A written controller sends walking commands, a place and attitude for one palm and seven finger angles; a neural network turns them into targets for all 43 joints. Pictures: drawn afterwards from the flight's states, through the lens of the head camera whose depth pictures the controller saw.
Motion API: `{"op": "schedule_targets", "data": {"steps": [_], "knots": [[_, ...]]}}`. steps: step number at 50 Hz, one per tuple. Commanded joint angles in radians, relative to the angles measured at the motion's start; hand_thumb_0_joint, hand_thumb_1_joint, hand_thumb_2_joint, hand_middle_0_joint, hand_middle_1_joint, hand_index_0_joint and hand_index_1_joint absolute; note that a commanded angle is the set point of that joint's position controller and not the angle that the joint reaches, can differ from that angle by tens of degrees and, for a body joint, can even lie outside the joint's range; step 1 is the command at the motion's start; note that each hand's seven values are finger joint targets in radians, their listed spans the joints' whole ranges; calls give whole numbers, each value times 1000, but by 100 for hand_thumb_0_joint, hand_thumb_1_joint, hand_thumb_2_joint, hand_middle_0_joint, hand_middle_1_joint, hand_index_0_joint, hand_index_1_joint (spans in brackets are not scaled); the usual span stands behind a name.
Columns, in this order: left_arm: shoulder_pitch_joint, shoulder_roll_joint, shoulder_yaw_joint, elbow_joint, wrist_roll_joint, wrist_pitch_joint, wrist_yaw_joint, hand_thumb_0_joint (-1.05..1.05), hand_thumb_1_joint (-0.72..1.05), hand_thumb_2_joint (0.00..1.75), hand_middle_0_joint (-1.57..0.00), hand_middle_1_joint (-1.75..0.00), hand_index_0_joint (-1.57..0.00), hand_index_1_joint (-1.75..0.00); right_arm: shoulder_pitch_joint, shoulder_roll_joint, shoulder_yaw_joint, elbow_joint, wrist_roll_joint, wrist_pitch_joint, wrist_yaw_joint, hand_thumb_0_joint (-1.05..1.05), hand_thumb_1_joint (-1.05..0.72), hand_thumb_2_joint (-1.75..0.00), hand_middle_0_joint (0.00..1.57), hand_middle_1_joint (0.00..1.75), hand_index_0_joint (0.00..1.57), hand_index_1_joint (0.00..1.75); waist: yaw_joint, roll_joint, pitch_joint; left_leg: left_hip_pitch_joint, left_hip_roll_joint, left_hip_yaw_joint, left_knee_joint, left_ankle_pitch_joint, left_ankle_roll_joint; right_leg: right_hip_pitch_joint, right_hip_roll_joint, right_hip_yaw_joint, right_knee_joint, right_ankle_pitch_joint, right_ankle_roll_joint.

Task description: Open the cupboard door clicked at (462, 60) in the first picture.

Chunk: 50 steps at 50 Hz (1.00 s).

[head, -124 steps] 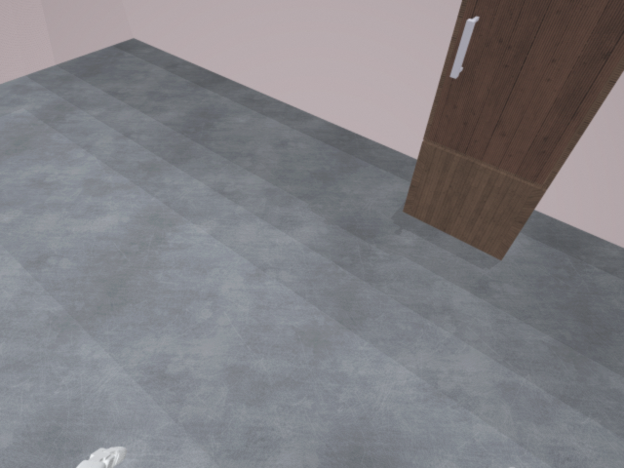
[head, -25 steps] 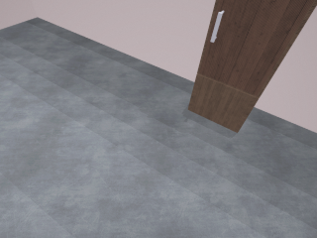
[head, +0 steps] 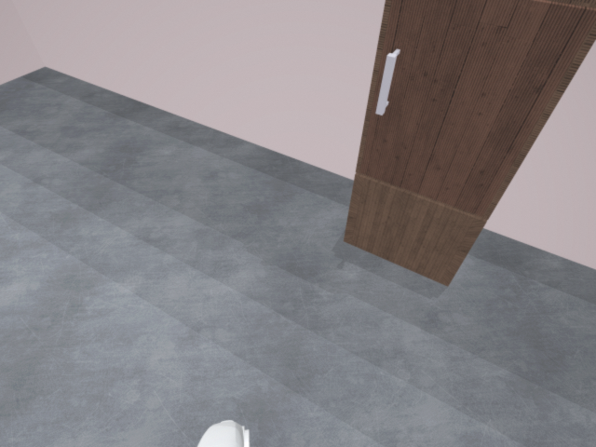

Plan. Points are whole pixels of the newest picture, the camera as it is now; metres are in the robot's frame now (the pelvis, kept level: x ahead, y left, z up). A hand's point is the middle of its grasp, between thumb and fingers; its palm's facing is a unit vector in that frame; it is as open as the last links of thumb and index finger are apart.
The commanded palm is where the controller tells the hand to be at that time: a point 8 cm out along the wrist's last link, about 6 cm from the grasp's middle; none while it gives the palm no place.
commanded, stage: walk to a spot facing it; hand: left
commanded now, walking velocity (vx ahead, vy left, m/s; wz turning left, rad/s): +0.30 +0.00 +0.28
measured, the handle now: (388, 82) +1.01 -0.23 +0.01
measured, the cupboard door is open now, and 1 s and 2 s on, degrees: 0 0 0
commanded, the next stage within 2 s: turn to face it in 0.10 s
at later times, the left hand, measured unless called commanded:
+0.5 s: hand out of the picture +0.15 +0.25 -0.18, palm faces +0.07 -0.99 -0.14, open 7.4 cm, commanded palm none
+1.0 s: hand (206, 333) +0.34 +0.18 -0.15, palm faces -0.27 -0.92 -0.28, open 7.3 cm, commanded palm none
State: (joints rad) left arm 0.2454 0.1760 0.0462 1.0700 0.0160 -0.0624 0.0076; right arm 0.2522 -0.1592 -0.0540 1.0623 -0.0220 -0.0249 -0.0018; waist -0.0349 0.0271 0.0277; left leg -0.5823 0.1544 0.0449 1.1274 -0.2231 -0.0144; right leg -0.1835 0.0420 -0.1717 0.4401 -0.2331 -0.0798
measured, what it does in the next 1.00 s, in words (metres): walks ahead, turning right: left foot, then right foot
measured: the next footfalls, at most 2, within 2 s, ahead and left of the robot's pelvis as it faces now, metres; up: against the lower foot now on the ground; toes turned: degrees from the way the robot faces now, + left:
left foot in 0.26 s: +0.24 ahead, +0.16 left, +0.00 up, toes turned +14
right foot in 0.80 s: +0.22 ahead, -0.09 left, +0.00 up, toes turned -22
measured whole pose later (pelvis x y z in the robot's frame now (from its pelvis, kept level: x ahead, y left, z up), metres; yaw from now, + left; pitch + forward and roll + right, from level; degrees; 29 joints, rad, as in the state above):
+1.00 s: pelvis +0.19 +0.02 +0.00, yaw -18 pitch +0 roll +1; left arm 0.17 0.18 0.06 0.92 0.02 0.03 0.01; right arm 0.21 -0.23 -0.07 0.99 -0.02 0.06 -0.01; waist -0.02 0.05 0.07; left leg -0.48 0.12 0.08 1.09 -0.41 -0.08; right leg -0.31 0.00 -0.06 0.54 -0.24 -0.05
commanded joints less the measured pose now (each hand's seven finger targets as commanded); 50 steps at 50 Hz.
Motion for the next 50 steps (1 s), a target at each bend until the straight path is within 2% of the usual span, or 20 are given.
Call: {"op": "schedule_targets", "data": {"steps": [1, 8, 9, 11, 12, 13, 14, 15, 17, 21, 24, 30, 37, 39, 40, 41, 42, 44, 46, 50], "knots": [[83, 89, 9, -19, 5, -31, 5, 0, 90, 90, -20, -30, -20, -30, 53, -23, -7, -36, -1, 7, 19, 0, -90, -90, 20, 30, 20, 30, 4, -110, 103, -10, 24, -8, -133, 84, -13, -102, -299, 178, -301, 41, -76], [201, 117, 9, 17, 11, -27, 14, 0, 90, 90, -20, -30, -20, -30, -133, -26, 4, -105, 0, -14, 36, 0, -90, -90, 20, 30, 20, 30, 68, -83, 96, 26, -34, 67, -430, 41, 21, 128, -330, 112, -198, 346, -55], [210, 117, 11, 24, 12, -25, 16, 0, 90, 90, -20, -30, -20, -30, -133, -30, 3, -105, 0, -17, 34, 0, -90, -90, 20, 30, 20, 30, 68, -84, 87, 62, -47, 77, -458, 14, 31, 148, -336, 112, -162, 416, -53], [205, 117, 9, 28, 9, -20, 19, 0, 90, 90, -20, -30, -20, -30, 4, -60, -2, -63, -7, -27, 19, 0, -90, -90, 20, 30, 20, 30, 6, -46, 3, 278, -95, 98, -585, 59, 47, 149, -290, 68, 61, 631, -23], [215, 102, 5, 24, -1, -17, 19, 0, 90, 90, -20, -30, -20, -30, 145, -115, -12, -25, -14, -35, 8, 0, -90, -90, 20, 30, 20, 30, -44, 20, -105, 552, -36, 44, -632, 315, 74, 20, -229, 29, 270, 537, 26], [266, 46, -6, 11, -19, -12, 17, 0, 90, 90, -20, -30, -20, -30, 251, -224, -31, -4, -17, -39, -8, 0, -90, -90, 20, 30, 20, 30, -58, 245, -252, 842, 238, -244, -616, 705, 180, -244, -90, -20, 548, -3, 81], [229, 49, -12, -7, -15, -12, 20, 0, 90, 90, -20, -30, -20, -30, 300, -249, -26, 14, 3, -29, -19, 0, -90, -90, 20, 30, 20, 30, -70, 251, -303, 862, 360, -323, -682, 953, 262, -303, -51, 77, 771, -419, 81], [191, 71, -1, 2, -13, 3, 28, 0, 90, 90, -20, -30, -20, -30, 222, -209, -14, 10, 5, -28, -25, 0, -90, -90, 20, 30, 20, 30, -49, 153, -251, 756, 341, -215, -714, 844, 247, -307, -94, 149, 839, -370, 70], [120, 40, 8, -7, -2, 22, 15, 0, 90, 90, -20, -30, -20, -30, 82, -151, -1, -32, 0, -36, -32, 0, -90, -90, 20, 30, 20, 30, -8, 52, -52, 515, 290, -106, -775, 651, 191, -345, -146, 163, 844, -261, 90], [184, 2, 33, -5, 9, 80, 1, 0, 90, 90, -20, -30, -20, -30, -3, -88, 0, -52, 4, -37, -37, 0, -90, -90, 20, 30, 20, 30, 58, 87, -23, 346, 191, 87, -832, 481, 122, -265, -146, 141, 780, -104, 117], [168, 0, 48, -36, 11, 108, -5, 0, 90, 90, -20, -30, -20, -30, -32, -100, -7, -76, 4, -27, -40, 0, -90, -90, 20, 30, 20, 30, 65, 104, -14, 349, 203, 116, -857, 335, 139, -313, -152, 134, 743, -61, 134], [22, 37, 61, -128, 12, 127, -18, 0, 90, 90, -20, -30, -20, -30, -27, -144, -29, -93, -1, -4, -35, 0, -90, -90, 20, 30, 20, 30, 34, 124, 36, 417, 238, 135, -875, 166, 149, -368, -173, 108, 564, -80, 149], [-34, 59, 55, -195, 12, 98, -17, 0, 90, 90, -20, -30, -20, -30, -8, -199, -57, -103, -9, 17, -18, 0, -90, -90, 20, 30, 20, 30, 21, 111, -32, 488, 273, 192, -697, 279, 108, -204, -119, 53, 241, -115, 112], [62, 116, 64, -175, 14, 77, -11, 0, 90, 90, -20, -30, -20, -30, -11, -191, -56, -119, -1, 23, -8, 0, -90, -90, 20, 30, 20, 30, 78, -32, -90, 380, 205, 267, -450, 201, 22, 10, -132, 89, 28, 115, 78], [103, 242, 84, -170, 25, 60, 3, 0, 90, 90, -20, -30, -20, -30, -6, -117, -38, -160, 6, 28, -1, 0, -90, -90, 20, 30, 20, 30, 101, -361, -110, 92, 62, 288, -209, -236, -45, 178, -377, 461, -75, 411, -23], [150, 292, 91, -159, 5, 64, 17, 0, 90, 90, -20, -30, -20, -30, -69, -108, -27, -199, 7, 38, -7, 0, -90, -90, 20, 30, 20, 30, 130, -353, -117, 7, -14, 146, -38, -438, -64, 150, -476, 560, -81, 669, -129], [131, 275, 87, -165, 3, 71, 24, 0, 90, 90, -20, -30, -20, -30, -64, -107, -26, -192, 12, 48, -15, 0, -90, -90, 20, 30, 20, 30, 111, -238, -109, 5, 3, 61, 39, -396, -53, 128, -461, 476, -71, 569, -163], [6, 224, 79, -195, 3, 70, 30, 0, 90, 90, -20, -30, -20, -30, -72, -113, -23, -180, 7, 55, -15, 0, -90, -90, 20, 30, 20, 30, 69, -235, -91, -31, 2, 2, 75, -277, -59, 85, -369, 442, -96, 394, -117], [-58, 184, 64, -212, 3, 68, 28, 0, 90, 90, -20, -30, -20, -30, -36, -117, -26, -156, 1, 56, -14, 0, -90, -90, 20, 30, 20, 30, 34, -173, -96, 32, -6, -8, 37, -180, -65, 26, -303, 348, -86, 390, -82], [-46, 196, 61, -201, 7, 67, 18, 0, 90, 90, -20, -30, -20, -30, -26, -111, -21, -146, 1, 61, -17, 0, -90, -90, 20, 30, 20, 30, 40, -148, -78, 83, -46, 8, -99, -172, -75, 2, -281, 353, -103, 327, -88]]}}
